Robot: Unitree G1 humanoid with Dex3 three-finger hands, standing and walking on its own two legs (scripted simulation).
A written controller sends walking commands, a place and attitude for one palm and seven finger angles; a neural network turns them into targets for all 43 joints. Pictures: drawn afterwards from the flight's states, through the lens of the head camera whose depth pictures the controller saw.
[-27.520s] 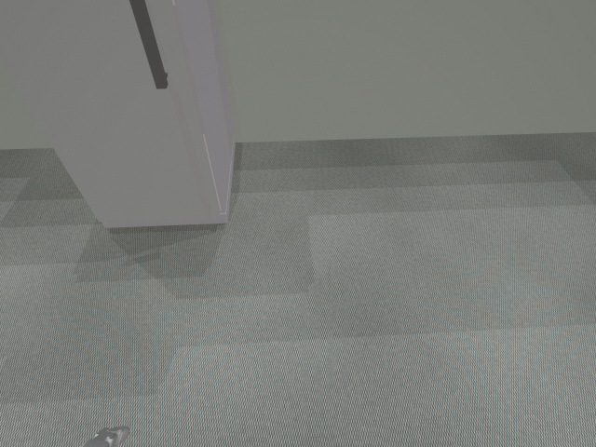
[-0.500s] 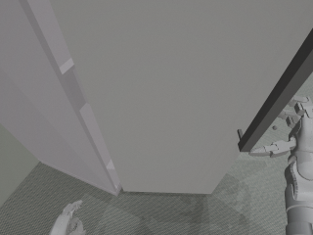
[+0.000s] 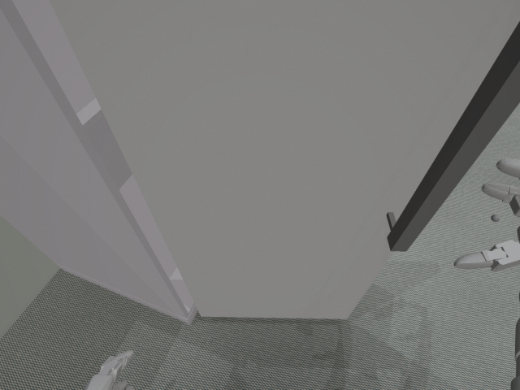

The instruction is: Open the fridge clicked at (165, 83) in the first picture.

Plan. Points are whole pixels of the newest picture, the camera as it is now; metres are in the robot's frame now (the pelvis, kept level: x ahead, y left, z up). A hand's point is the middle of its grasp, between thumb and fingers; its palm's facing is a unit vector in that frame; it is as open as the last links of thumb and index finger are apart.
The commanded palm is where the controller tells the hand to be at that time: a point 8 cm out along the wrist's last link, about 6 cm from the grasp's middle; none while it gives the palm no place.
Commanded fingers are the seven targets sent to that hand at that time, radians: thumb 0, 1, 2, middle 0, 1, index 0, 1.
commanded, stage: slip the hand off the handle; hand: right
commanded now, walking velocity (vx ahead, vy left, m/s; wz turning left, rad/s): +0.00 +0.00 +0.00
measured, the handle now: (446, 147) +0.40 -0.22 +0.19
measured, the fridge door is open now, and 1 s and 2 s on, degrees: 70 70 70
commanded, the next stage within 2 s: draw the hand back to the body in 0.60 s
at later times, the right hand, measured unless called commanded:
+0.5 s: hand (510, 285) +0.25 -0.28 +0.11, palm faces +0.29 +0.94 -0.17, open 14.7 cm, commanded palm +0.21 -0.32 +0.12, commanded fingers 0.00 0.55 -0.20 0.25 1.15 0.25 1.15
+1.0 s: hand out of the picture +0.22 -0.26 +0.14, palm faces +0.21 +0.98 -0.04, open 14.7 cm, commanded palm +0.17 -0.31 +0.14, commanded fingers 0.00 0.55 -0.20 0.25 1.15 0.25 1.15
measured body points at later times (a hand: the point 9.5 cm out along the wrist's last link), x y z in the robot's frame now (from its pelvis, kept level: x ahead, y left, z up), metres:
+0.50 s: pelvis -0.01 +0.00 +0.00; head +0.00 +0.00 +0.45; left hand +0.18 +0.23 -0.07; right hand +0.23 -0.33 +0.12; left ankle +0.01 +0.13 -0.71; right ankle +0.00 -0.10 -0.71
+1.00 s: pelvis +0.00 +0.02 +0.01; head -0.03 +0.03 +0.46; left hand +0.18 +0.25 -0.05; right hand +0.20 -0.32 +0.14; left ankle +0.01 +0.13 -0.71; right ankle +0.00 -0.10 -0.71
